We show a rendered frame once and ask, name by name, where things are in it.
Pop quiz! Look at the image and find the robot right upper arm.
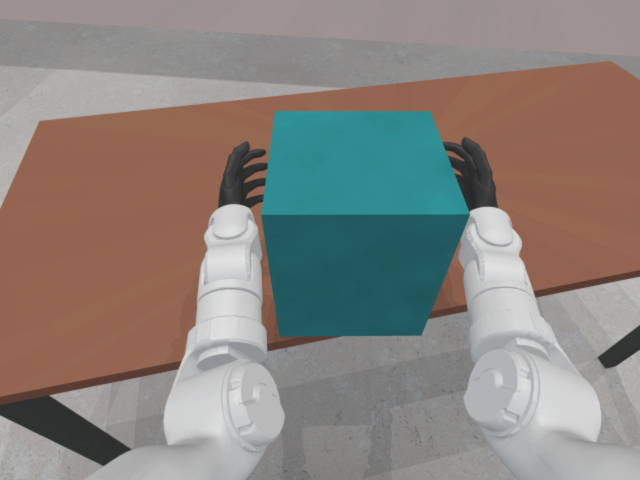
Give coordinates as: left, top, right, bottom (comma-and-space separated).
464, 346, 640, 480

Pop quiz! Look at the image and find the robot right hand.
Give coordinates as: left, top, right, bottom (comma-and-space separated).
443, 137, 498, 212

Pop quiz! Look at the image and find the table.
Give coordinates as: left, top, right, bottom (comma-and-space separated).
0, 61, 640, 466

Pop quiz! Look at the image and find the robot left upper arm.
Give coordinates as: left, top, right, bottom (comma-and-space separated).
84, 359, 285, 480

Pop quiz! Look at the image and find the robot left hand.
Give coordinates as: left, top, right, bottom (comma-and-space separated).
218, 141, 268, 209

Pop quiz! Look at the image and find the carton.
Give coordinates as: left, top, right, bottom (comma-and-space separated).
261, 111, 470, 337

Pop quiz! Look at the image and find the right robot forearm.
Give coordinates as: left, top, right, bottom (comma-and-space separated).
458, 207, 581, 376

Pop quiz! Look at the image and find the left robot forearm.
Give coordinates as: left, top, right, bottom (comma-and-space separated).
164, 204, 267, 441

